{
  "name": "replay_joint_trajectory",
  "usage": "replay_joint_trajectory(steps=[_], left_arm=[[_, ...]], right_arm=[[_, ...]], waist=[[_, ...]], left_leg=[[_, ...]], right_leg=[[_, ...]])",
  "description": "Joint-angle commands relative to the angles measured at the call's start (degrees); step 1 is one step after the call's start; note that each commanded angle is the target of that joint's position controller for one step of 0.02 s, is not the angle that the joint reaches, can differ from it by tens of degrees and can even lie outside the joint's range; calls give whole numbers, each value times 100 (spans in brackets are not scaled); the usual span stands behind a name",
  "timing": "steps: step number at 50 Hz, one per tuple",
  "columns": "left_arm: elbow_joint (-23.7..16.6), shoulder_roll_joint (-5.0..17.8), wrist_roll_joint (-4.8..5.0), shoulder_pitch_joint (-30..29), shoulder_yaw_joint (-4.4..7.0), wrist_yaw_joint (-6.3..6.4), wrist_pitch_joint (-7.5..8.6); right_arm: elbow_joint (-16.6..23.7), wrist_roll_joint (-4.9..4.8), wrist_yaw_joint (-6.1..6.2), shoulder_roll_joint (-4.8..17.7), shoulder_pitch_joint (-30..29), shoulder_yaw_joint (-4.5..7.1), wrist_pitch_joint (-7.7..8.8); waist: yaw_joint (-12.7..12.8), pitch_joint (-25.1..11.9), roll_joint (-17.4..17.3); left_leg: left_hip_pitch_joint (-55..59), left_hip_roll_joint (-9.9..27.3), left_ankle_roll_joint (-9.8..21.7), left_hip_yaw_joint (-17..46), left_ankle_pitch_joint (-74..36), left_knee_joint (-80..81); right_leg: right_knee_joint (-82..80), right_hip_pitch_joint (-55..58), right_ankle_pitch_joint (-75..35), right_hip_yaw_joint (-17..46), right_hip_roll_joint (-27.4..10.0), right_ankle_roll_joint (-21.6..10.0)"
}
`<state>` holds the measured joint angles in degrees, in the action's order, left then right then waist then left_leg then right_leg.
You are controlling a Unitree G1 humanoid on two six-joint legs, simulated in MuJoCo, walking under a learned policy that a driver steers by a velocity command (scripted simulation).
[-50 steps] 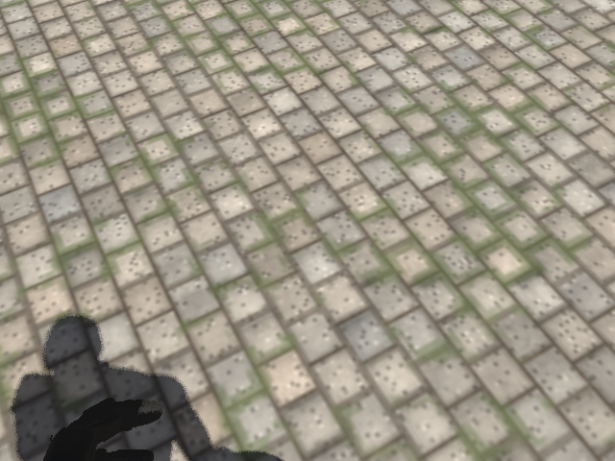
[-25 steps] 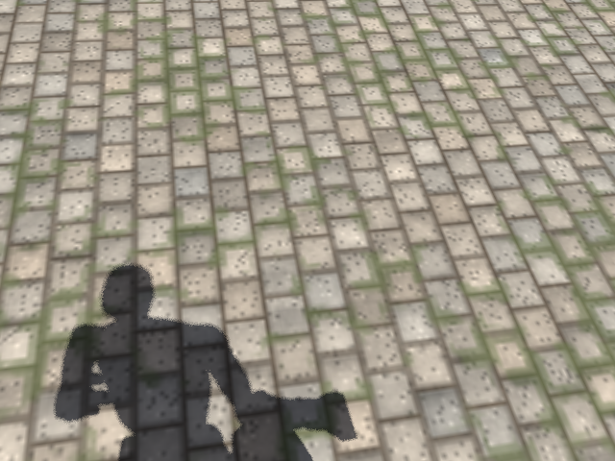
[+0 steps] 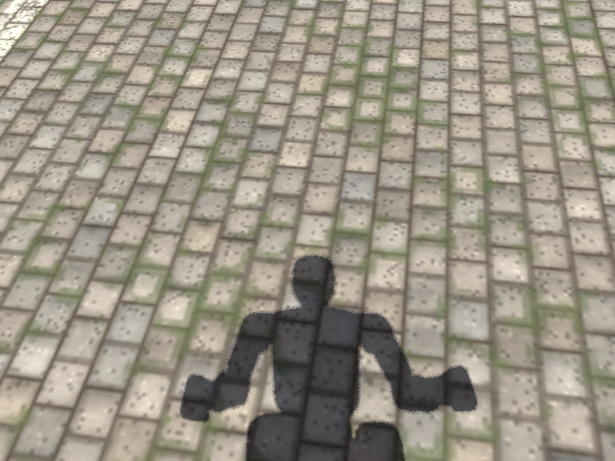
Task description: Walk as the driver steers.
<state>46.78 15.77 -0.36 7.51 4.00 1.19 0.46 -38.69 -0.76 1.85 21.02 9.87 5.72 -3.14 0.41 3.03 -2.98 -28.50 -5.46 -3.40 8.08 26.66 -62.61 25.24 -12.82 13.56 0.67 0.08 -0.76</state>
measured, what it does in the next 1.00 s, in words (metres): steps on the spot: left foot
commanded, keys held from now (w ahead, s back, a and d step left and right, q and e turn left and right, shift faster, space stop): no key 0.60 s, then w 0.40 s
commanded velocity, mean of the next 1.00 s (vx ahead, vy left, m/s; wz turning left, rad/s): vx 0.10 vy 0.00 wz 0.09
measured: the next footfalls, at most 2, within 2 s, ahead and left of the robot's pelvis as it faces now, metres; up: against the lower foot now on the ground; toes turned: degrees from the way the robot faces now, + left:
left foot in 0.22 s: +0.03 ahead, +0.15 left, +0.00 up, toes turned +0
left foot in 1.32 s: +0.44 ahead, +0.14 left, +0.00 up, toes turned +3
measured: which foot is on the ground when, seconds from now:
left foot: up 0.00-0.20, down 0.22-0.84, up 0.86-1.00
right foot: down 0.00-1.00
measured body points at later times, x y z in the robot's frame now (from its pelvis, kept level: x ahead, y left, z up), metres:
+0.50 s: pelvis +0.01 +0.04 +0.00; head +0.01 +0.05 +0.45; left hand +0.08 +0.33 -0.13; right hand +0.17 -0.20 -0.10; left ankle -0.01 +0.15 -0.74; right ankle +0.00 -0.12 -0.74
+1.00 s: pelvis +0.09 +0.00 +0.00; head +0.10 -0.03 +0.45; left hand +0.06 +0.27 -0.12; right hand +0.22 -0.27 -0.12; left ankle +0.07 +0.15 -0.67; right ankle +0.03 -0.09 -0.74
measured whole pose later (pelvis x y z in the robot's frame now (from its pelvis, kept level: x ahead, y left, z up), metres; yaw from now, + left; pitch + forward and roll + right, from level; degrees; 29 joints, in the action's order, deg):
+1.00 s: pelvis +0.09 +0.00 +0.00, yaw +2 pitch +0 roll +1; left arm 59.9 14.7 0.3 20.8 1.6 -1.3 5.7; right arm -47.7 -1.5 0.2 17.1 13.2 3.7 3.5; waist 2.5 0.2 -2.0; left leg -26.5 1.6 2.1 0.8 16.6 -58.3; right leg 20.5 -4.4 16.4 -2.0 0.8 -2.9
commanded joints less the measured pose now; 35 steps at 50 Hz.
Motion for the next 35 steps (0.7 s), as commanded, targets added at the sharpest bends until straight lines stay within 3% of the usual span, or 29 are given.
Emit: replay_joint_trajectory(steps=[1, 5, 8, 10, 11, 12, 13, 14, 15, 17, 18, 24, 30, 31, 33, 35], left_arm=[[-324, 824, 20, -200, 129, 57, 30], [-251, 1017, 39, -185, 152, 27, -35], [-137, 1136, 112, -90, 152, -34, -72], [-15, 972, 188, 30, 70, -54, -53], [40, 788, 83, 240, -10, -91, 17], [-14, 499, -162, 434, -115, -158, 108], [-37, 454, -87, 166, -133, -117, 106], [-4, 674, -58, 8, -102, -88, 79], [31, 679, -66, -88, -105, -76, 62], [153, 858, -52, 10, -67, -27, -10], [191, 812, -41, 24, -81, -29, -6], [558, 774, -18, 144, -92, -13, 27], [829, 788, -4, 185, -90, 41, 16], [896, 747, 4, 260, -99, 51, 8], [904, 696, 68, 186, -98, 68, 10], [716, 621, 116, -95, -120, 45, 109]], right_arm=[[367, -32, 14, 273, 17, 65, 44], [468, 36, -21, 28, -235, -111, 72], [346, 6, -45, 144, -48, -92, 72], [170, 41, -64, 181, 253, -73, 78], [209, 68, -27, 421, 278, -40, 71], [281, 134, 36, 838, 282, 18, 29], [257, 220, -44, 389, -36, -123, 86], [303, 220, -116, 148, -322, -183, 164], [212, 232, -134, 80, -322, -197, 222], [130, 201, -151, 215, -215, -178, 294], [66, 198, -144, 187, -133, -203, 309], [-122, 165, -103, 109, -110, -226, 302], [-383, 148, -105, 72, -114, -227, 307], [-466, 140, -92, 78, -28, -219, 297], [-560, 82, -61, 300, 127, -135, 252], [-657, 44, -55, 520, 427, -67, 283]], waist=[[-7, -438, 1127], [152, -616, 1342], [122, -597, 1354], [-75, -526, 1138], [5, -740, 697], [262, -1025, -607], [174, -977, -824], [175, -737, -492], [132, -689, -492], [61, -372, -420], [83, -318, -337], [51, -325, 57], [70, -339, 188], [64, -455, 144], [-64, -249, -127], [-233, 207, -650]], left_leg=[[-430, 187, -201, -115, -184, -9], [492, 526, -217, -508, -147, 1675], [1237, 470, -117, -813, -690, 2918], [2158, 435, 174, -832, -1969, 4475], [2918, 918, 359, -229, -2983, 4442], [3380, 1886, 826, 734, -4698, 4035], [2478, 2087, 1383, 851, -3921, 4126], [2218, 1713, 1278, 618, -3017, 4216], [2199, 1404, 1011, 396, -2409, 4204], [1902, 1187, 777, 275, -2152, 4251], [1860, 1134, 715, 238, -2196, 4218], [1961, 999, 693, 75, -2482, 4094], [1945, 902, 673, -42, -2545, 4085], [1989, 853, 693, -69, -1921, 4151], [1853, 963, 935, 274, 352, 4490], [1733, 1649, 1391, 1371, 1840, 5147]], right_leg=[[-661, 852, -2415, 986, -1300, -1198], [-580, 893, -2557, 768, -1354, -1205], [-415, 729, -2604, 802, -1371, -1157], [-193, 346, -2202, 686, -1200, -797], [28, -93, -1555, 523, -1015, -374], [650, -616, 132, 28, -496, 72], [363, -281, 822, 11, -385, 280], [224, -25, 358, -12, -394, 365], [91, 22, -156, -22, -366, 389], [30, 100, -487, -2, -390, 414], [-28, 165, -556, 7, -395, 403], [-211, 288, -727, -5, -412, 420], [-273, 403, -769, -23, -419, 423], [-199, 423, -383, -145, -329, 414], [400, -76, 726, -483, -43, 342], [1179, -943, 1176, -458, 11, 170]])
Velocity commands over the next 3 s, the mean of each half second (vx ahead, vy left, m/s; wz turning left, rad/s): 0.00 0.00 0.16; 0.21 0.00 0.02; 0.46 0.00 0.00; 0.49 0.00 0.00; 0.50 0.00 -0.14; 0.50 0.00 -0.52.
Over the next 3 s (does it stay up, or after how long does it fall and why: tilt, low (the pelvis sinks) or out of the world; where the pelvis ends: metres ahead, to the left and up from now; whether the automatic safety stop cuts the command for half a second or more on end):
stays up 1.19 -0.04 -0.02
